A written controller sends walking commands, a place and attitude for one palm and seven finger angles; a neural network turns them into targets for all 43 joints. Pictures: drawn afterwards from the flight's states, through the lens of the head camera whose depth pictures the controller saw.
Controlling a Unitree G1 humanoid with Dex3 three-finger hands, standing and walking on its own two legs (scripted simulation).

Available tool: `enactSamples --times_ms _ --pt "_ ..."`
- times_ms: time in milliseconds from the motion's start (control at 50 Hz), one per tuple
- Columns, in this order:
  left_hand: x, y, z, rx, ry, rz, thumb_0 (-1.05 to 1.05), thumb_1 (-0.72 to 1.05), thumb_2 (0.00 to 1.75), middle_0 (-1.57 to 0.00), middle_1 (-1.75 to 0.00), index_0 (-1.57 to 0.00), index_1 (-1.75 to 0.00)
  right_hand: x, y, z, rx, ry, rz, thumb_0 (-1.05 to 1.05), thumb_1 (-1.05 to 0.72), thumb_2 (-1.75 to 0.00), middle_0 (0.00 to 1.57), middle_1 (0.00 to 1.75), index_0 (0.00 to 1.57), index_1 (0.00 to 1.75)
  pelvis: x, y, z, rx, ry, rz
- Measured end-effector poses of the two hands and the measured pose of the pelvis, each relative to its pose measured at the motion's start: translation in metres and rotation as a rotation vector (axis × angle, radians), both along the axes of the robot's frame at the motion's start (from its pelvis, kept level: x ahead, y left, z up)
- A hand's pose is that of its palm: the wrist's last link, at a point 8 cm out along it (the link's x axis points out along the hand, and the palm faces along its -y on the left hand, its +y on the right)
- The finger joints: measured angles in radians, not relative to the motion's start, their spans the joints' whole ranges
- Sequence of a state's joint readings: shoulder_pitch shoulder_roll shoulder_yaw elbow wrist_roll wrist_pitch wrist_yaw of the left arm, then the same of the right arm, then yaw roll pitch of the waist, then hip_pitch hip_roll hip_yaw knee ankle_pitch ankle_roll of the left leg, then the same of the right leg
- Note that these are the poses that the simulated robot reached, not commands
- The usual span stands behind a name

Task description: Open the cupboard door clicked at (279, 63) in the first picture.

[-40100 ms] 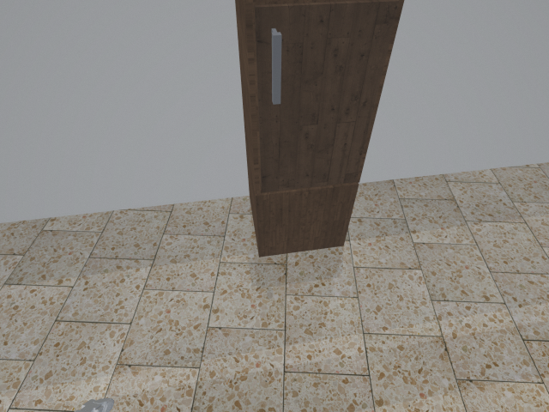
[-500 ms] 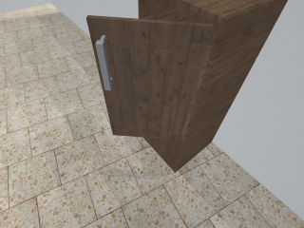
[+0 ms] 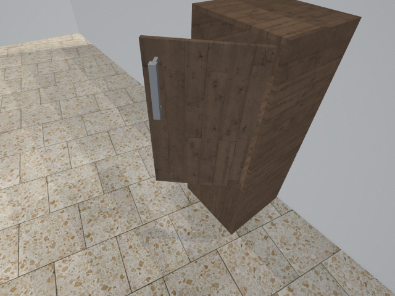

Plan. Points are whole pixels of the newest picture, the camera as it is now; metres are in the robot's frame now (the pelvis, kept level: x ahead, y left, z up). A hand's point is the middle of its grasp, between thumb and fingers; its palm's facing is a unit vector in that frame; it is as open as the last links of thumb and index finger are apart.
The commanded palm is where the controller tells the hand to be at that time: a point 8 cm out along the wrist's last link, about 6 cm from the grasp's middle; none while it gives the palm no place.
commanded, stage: look again from close up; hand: left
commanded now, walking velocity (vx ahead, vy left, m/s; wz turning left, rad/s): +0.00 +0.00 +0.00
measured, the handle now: (156, 89) +0.62 +0.17 +0.12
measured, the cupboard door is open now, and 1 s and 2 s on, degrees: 47 47 47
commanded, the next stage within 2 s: shuffle to correct the standing spot in 0.04 s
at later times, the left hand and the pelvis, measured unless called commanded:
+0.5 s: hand out of the picture -0.12 +0.17 -0.18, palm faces +0.07 -0.99 -0.14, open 7.4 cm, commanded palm none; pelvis -0.04 +0.01 +0.00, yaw +0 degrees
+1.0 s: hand out of the picture +0.06 +0.16 -0.16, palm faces +0.05 -0.98 -0.20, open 7.2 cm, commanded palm none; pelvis +0.00 -0.01 +0.00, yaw -1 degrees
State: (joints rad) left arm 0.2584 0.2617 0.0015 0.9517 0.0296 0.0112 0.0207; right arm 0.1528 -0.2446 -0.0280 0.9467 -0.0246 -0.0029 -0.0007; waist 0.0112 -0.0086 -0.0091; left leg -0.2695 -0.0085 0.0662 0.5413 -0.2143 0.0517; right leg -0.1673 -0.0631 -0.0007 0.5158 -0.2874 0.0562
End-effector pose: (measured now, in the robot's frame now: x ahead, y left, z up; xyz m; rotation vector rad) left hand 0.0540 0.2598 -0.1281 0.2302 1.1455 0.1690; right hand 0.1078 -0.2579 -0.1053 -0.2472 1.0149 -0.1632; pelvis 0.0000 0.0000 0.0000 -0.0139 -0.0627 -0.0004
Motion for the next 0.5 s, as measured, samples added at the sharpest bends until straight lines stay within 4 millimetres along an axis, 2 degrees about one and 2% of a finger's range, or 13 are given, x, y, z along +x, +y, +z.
enactSamples --times_ms 80,200,320,400,460,500 --pt "-0.029 0.001 -0.003 -0.009 0.053 0.006 0.00 0.90 0.90 -0.20 -0.29 -0.20 -0.30 -0.027 -0.004 -0.001 -0.010 0.052 -0.009 0.01 -0.91 -0.90 0.20 0.30 0.21 0.30 -0.012 0.001 0.002 -0.002 0.004 0.005" --pt "-0.080 -0.002 -0.007 -0.019 0.164 0.037 0.00 0.90 0.90 -0.20 -0.29 -0.20 -0.30 -0.080 -0.006 -0.011 -0.008 0.181 -0.041 0.01 -0.91 -0.90 0.20 0.30 0.20 0.30 -0.025 0.001 0.004 -0.004 0.012 0.014" --pt "-0.132 -0.020 -0.005 -0.060 0.284 0.085 0.00 0.90 0.90 -0.20 -0.29 -0.19 -0.30 -0.130 0.007 -0.017 0.033 0.314 -0.083 0.01 -0.91 -0.90 0.20 0.30 0.20 0.30 -0.032 -0.001 0.011 -0.005 0.026 0.018" --pt "-0.165 -0.035 -0.007 -0.100 0.346 0.135 0.00 0.90 0.90 -0.20 -0.29 -0.19 -0.30 -0.151 0.016 -0.024 0.056 0.373 -0.101 0.01 -0.91 -0.90 0.20 0.30 0.20 0.30 -0.038 -0.001 0.009 -0.008 0.028 0.026" --pt "-0.180 -0.041 -0.016 -0.127 0.392 0.161 0.00 0.90 0.90 -0.20 -0.29 -0.20 -0.30 -0.162 0.025 -0.027 0.062 0.374 -0.140 0.01 -0.91 -0.90 0.20 0.30 0.20 0.30 -0.038 0.005 0.004 -0.008 0.023 0.021" --pt "-0.176 -0.040 -0.027 -0.147 0.404 0.142 0.00 0.90 0.90 -0.20 -0.29 -0.20 -0.30 -0.171 0.033 -0.030 0.063 0.349 -0.168 0.01 -0.91 -0.90 0.20 0.30 0.20 0.30 -0.037 0.011 -0.002 -0.014 0.021 0.006"
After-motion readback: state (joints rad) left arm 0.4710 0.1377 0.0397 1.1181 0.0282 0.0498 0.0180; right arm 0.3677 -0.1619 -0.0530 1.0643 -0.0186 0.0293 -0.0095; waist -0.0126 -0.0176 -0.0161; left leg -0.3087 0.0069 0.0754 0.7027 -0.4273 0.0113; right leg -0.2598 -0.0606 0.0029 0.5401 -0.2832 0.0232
